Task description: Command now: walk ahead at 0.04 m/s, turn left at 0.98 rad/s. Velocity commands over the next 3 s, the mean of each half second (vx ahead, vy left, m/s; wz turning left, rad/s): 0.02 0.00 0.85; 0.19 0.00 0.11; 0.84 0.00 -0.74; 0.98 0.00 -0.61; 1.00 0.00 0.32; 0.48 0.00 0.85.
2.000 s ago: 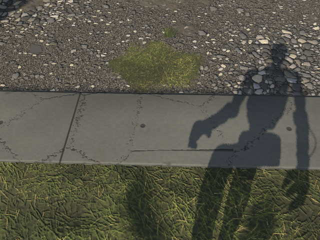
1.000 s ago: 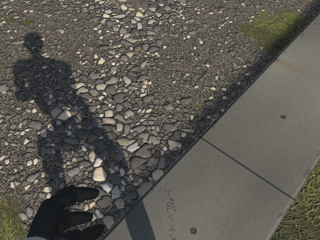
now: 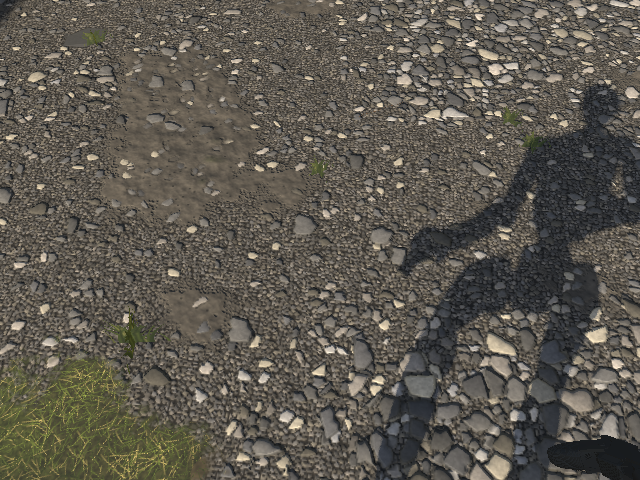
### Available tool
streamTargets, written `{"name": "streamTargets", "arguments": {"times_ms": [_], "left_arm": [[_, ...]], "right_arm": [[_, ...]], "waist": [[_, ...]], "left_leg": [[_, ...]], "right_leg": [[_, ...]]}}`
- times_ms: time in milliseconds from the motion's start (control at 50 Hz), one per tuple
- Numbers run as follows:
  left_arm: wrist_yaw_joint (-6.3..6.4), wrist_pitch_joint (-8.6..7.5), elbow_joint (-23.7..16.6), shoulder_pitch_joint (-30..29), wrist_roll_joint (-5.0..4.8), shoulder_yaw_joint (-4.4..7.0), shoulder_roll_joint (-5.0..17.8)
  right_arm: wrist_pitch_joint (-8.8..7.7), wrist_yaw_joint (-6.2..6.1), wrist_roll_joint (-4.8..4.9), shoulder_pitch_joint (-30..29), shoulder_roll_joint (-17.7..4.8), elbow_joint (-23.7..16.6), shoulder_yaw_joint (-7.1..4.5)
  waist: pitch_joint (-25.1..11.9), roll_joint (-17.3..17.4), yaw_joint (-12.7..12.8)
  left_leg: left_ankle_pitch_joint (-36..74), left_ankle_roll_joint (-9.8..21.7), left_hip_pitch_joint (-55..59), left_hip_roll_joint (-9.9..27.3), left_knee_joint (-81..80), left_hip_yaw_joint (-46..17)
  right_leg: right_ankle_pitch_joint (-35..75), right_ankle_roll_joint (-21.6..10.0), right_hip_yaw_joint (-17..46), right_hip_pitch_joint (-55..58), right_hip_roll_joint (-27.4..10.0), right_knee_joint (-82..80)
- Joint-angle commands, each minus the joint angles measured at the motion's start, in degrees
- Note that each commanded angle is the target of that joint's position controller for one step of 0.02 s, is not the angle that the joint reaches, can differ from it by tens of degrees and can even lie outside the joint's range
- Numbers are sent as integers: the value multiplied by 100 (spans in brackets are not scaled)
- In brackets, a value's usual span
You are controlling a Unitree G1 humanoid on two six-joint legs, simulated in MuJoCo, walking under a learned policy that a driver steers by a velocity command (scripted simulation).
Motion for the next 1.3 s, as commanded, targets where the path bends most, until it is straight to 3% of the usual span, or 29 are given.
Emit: {"name": "streamTargets", "arguments": {"times_ms": [20,100,140,180,200,240,260,280,320,380,460,480,520,540,600,620,640,680,780,860,880,900,920,940,980,1000,1080,1220,1300], "left_arm": [[66,-160,-150,416,13,201,816],[-187,-178,-173,138,123,226,946],[-233,-155,-167,67,-58,210,923],[-353,-116,-125,-438,-196,285,1131],[-467,-102,-458,-1148,55,243,912],[-766,-145,-614,-1740,180,45,201],[-722,51,-630,-1961,-666,127,413],[-675,132,-516,-1936,-538,136,565],[-697,115,-316,-1300,-390,181,511],[-815,-126,-171,-1410,-261,153,385],[-1060,-224,-69,-761,-377,200,140],[-1020,-233,33,-459,-371,207,125],[-1022,-212,141,144,19,153,16],[-1008,-150,30,-280,76,178,111],[-947,255,-54,-1030,-152,247,91],[-810,434,-131,-1550,-127,365,659],[-659,527,-257,-1959,-126,376,662],[-548,670,-243,-1904,-112,165,76],[-472,794,315,-1049,-233,192,39],[-551,707,386,-857,-418,337,378],[-544,688,396,-890,-414,281,113],[-611,626,288,-1083,-390,144,-543],[-682,376,-6,-1272,-470,138,-651],[-642,230,-125,-1933,-614,266,-192],[-614,222,157,-1438,-461,339,-77],[-842,413,442,-1077,252,357,-126],[-1152,730,575,-925,-24,386,-172],[-1331,719,204,-2207,10,186,-374],[-1235,687,-22,-2130,-107,78,-408]], "right_arm": [[12,74,-88,-307,-247,-348,-114],[-123,-163,-24,155,-359,-76,-356],[-158,-203,68,-96,-766,95,-558],[-171,-382,82,842,-919,378,-721],[-171,-581,-62,2050,-1045,716,-765],[-102,-719,-8,2396,-727,643,-666],[149,-766,736,630,-957,57,-817],[257,-792,836,491,-548,-113,-670],[328,-892,710,479,-742,-98,-752],[429,-1223,643,408,-200,-76,-637],[301,-1440,547,641,67,91,-640],[267,-1437,553,561,236,111,-592],[336,-1227,738,1069,562,377,-507],[381,-1063,827,1644,477,488,-533],[581,-1100,630,1709,-188,607,-683],[699,-1126,626,1742,-140,406,-619],[801,-1129,675,1728,-275,369,-615],[892,-1082,553,1349,-341,445,-641],[600,-821,578,907,626,459,-275],[408,-769,651,1509,66,767,-520],[333,-815,642,1978,63,970,-546],[240,-908,571,2671,-206,1135,-616],[112,-863,542,3004,-688,1173,-750],[-54,-852,450,2984,-590,1249,-762],[-226,-861,514,2044,-198,1062,-643],[-135,-852,334,1741,-234,1037,-534],[-182,-746,375,1816,-19,1161,-450],[-237,-893,347,2656,36,1690,-346],[-139,-1073,305,2586,-283,1913,-310]], "waist": [[-152,-884,116],[-32,-783,-191],[229,-187,-24],[92,182,-729],[-250,982,-1436],[-339,634,-1745],[127,873,-1309],[205,132,-1249],[-118,260,-718],[82,240,-786],[142,147,-640],[207,-15,-431],[-254,-980,-152],[-450,-1471,-580],[-799,-805,-788],[-957,-1229,-1093],[-793,-1589,-1223],[-592,-912,-1008],[-1021,-1171,-603],[-277,-1281,-889],[-106,-884,-1117],[-107,481,-1325],[149,1236,-1325],[513,505,-1501],[390,494,-956],[466,354,-793],[560,274,-696],[965,179,-1155],[451,406,-788]], "left_leg": [[701,85,-720,387,-1201,-70],[1101,572,1045,-72,-2222,526],[2341,441,1098,-337,-3583,644],[2108,543,2729,-613,-4003,467],[2365,864,4446,-320,-4313,-535],[1752,1114,4937,391,-4439,-2125],[2757,1764,4380,773,-4459,-2609],[3504,1724,3757,622,-4501,-2496],[3233,1924,2880,526,-4403,-2757],[2143,1587,1443,-377,-3951,-1766],[-82,1261,240,-680,-3037,-1826],[-448,1209,48,-783,-2481,-1674],[-3007,799,-485,-1563,542,-885],[-3353,544,-1351,-1708,1942,-990],[-2127,136,-1816,-1368,2976,-1318],[-1376,-15,-1242,-1062,3077,-1183],[-964,-149,-868,-704,2900,-1300],[-617,-249,-601,-780,2377,-964],[-279,-95,1250,-399,-1079,-201],[-997,599,2304,-731,-2667,377],[-1182,790,3131,-488,-3252,-11],[-2563,1123,4044,849,-4069,-1844],[-3774,1934,4336,1973,-4650,-4056],[-4131,2098,4123,2103,-5092,-4364],[-2757,1398,3895,1601,-4878,-2920],[-2290,899,3088,1086,-5220,-1834],[-985,697,2373,623,-5437,-182],[843,580,3879,757,-5514,898],[6558,406,4591,937,-4183,1552]], "right_leg": [[1949,-825,1132,1065,-1631,86],[433,-554,813,-83,-1858,662],[-234,-224,-417,236,-777,837],[433,-113,-622,-355,-442,1882],[-1302,86,-401,-1839,165,3493],[-1439,-380,1192,-3344,153,4501],[-1167,-159,1051,-4198,-39,4347],[-945,-44,1163,-3636,-41,4097],[93,71,1667,-2596,-66,3000],[2587,186,1140,-1265,383,696],[4942,-30,1551,389,78,-582],[5476,-92,1575,652,-158,-1044],[6048,-402,1535,1605,-793,-847],[7357,-942,1929,1976,-1570,-23],[5805,-1237,1890,1301,-1498,-40],[3632,-1836,2686,235,-2128,-819],[2606,-2176,3125,-522,-2349,-1073],[1953,-1881,2281,-831,-1540,-996],[500,-1347,1524,-817,-906,-1037],[-2735,-1170,2326,-1707,-1206,-1188],[-2673,-899,2264,-2430,-962,-610],[-1991,-356,1525,-3704,-252,1776],[-1393,-325,1505,-5431,379,2972],[-779,-499,2204,-6188,209,3628],[537,-556,2356,-5949,16,3738],[880,-379,1878,-4931,128,3704],[1683,-191,1256,-4025,72,3991],[1730,-590,270,-4277,-102,2390],[801,-1243,-528,-2903,529,1555]]}}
